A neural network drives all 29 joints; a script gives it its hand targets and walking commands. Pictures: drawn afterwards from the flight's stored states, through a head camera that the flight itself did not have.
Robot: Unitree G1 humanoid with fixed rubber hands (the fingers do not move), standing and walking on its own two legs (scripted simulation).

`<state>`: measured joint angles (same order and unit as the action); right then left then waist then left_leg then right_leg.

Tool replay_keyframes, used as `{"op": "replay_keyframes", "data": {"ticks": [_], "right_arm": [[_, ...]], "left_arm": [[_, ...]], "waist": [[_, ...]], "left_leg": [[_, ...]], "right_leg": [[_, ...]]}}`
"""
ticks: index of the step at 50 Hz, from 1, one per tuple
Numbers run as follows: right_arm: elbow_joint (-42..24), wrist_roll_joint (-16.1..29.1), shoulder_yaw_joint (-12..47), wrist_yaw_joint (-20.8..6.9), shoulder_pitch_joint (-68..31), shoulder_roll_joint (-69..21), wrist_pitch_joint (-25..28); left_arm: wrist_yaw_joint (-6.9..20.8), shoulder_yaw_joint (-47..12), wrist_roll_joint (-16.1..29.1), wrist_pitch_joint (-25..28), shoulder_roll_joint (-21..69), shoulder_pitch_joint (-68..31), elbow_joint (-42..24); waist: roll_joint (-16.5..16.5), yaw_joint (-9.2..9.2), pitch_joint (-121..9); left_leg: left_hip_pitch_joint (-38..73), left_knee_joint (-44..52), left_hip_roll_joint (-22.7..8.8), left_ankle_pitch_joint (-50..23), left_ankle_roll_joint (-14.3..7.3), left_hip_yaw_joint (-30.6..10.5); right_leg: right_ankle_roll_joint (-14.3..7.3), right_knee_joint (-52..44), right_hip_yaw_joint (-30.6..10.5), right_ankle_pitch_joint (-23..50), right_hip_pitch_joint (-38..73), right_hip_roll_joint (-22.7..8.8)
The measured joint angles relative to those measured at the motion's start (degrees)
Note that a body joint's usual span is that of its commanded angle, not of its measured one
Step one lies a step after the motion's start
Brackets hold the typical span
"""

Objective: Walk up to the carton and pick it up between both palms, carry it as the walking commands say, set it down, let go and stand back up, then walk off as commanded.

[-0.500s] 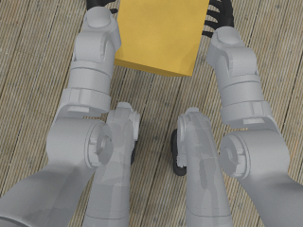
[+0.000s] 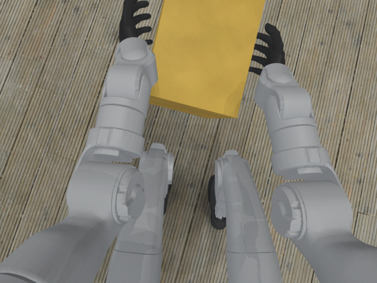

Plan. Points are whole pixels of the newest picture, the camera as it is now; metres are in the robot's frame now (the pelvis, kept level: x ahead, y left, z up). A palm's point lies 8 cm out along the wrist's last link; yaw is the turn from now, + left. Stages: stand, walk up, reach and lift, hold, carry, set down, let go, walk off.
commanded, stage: reach and lift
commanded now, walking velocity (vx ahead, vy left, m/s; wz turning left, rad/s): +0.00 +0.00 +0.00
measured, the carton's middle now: (194, 55) +0.54 +0.01 -0.11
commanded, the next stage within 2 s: none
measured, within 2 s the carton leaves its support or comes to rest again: neither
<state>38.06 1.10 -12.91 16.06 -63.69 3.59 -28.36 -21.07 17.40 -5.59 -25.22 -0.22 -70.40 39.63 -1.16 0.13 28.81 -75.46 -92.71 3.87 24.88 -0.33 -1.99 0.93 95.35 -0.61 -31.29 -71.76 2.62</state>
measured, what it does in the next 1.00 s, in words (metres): rises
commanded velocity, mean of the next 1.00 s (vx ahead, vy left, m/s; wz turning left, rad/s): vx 0.00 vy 0.00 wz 0.00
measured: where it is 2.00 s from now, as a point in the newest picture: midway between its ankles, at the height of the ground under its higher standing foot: (189, 205)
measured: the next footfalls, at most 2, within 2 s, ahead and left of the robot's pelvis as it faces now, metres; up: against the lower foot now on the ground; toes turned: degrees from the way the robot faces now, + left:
none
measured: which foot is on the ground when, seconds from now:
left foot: down 0.00-1.00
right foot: down 0.00-1.00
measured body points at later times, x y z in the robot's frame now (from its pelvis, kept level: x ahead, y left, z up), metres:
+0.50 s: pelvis +0.01 +0.01 +0.06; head +0.21 +0.02 +0.45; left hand +0.50 +0.13 +0.05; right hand +0.48 -0.12 +0.03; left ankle +0.17 +0.11 -0.52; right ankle +0.13 -0.12 -0.52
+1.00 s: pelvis +0.06 +0.02 +0.13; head +0.11 +0.03 +0.58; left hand +0.47 +0.13 +0.16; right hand +0.45 -0.12 +0.14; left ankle +0.17 +0.11 -0.52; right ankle +0.13 -0.12 -0.52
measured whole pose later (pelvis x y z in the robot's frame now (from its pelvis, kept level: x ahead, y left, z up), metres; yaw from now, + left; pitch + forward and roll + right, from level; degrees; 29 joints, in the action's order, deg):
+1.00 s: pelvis +0.06 +0.02 +0.13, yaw -1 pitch +6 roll -2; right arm 50.8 -13.5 -22.6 7.9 -44.1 -3.9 -27.0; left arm -19.7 24.6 -15.3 -23.7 8.3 -49.8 52.6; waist 0.5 0.1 0.2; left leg -48.6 -62.6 3.2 20.1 -1.7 -2.6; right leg 1.1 62.5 -2.2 -24.2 -44.7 2.6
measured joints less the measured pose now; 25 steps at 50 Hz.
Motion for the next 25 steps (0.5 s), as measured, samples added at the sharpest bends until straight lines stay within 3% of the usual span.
{"op": "replay_keyframes", "data": {"ticks": [25], "right_arm": [[1.2,-2.0,-0.1,-0.3,5.4,-2.1,-0.3]], "left_arm": [[0.3,0.4,-0.5,0.1,2.2,7.1,-0.2]], "waist": [[0.6,0.0,-4.1]], "left_leg": [[12.2,12.8,-0.1,-3.2,-0.2,-0.5]], "right_leg": [[0.0,-13.7,-0.6,4.1,12.1,0.0]]}}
